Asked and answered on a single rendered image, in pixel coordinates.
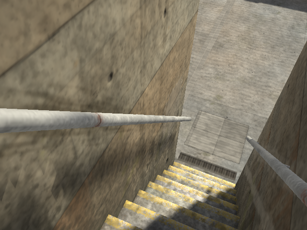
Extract stairs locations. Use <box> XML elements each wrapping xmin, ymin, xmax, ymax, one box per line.
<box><xmin>100</xmin><ymin>162</ymin><xmax>240</xmax><ymax>230</ymax></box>

